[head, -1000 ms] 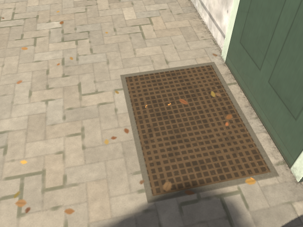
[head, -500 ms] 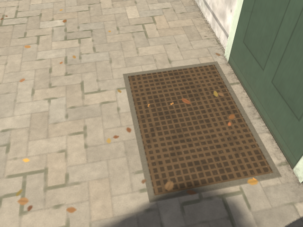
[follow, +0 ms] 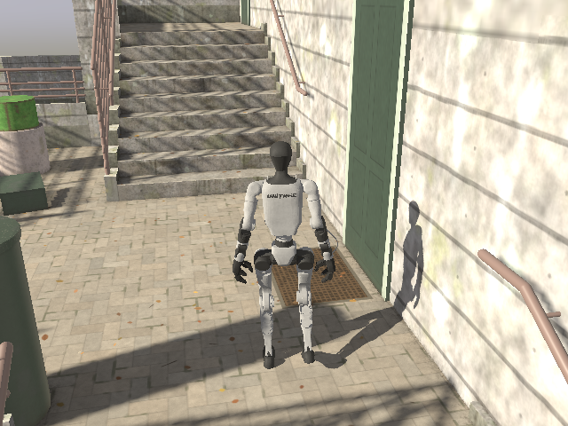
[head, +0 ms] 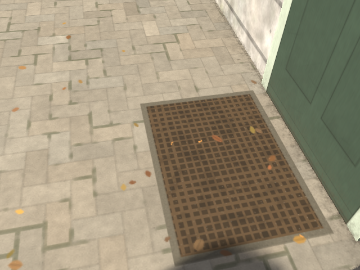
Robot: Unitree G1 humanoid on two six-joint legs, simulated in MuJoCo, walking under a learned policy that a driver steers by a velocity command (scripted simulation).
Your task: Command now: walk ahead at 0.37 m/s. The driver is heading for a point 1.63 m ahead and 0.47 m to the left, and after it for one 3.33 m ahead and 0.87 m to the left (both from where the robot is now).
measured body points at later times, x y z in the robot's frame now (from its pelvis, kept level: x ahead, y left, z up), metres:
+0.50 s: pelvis +0.26 -0.06 -0.01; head +0.29 -0.07 +0.44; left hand +0.41 +0.19 -0.12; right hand +0.23 -0.32 -0.15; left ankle +0.09 +0.08 -0.63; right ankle +0.34 -0.15 -0.73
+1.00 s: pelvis +0.53 -0.02 -0.02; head +0.58 -0.01 +0.43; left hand +0.52 +0.25 -0.16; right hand +0.75 -0.24 -0.12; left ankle +0.65 +0.07 -0.73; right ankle +0.36 -0.16 -0.67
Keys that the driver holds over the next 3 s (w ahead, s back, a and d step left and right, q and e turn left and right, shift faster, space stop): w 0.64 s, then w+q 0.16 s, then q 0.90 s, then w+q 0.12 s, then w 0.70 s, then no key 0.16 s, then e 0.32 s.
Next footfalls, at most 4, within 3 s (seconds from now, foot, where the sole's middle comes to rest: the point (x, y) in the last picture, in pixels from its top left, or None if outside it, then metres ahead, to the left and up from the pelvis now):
0.40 right None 0.38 -0.15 -0.77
0.94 left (157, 230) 0.69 0.08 -0.77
1.46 right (207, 212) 0.77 -0.12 -0.77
1.90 left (153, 251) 0.60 0.09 -0.77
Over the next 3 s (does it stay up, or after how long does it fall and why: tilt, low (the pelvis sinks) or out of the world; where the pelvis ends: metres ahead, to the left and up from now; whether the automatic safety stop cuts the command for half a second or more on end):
stays up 0.99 0.32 0.00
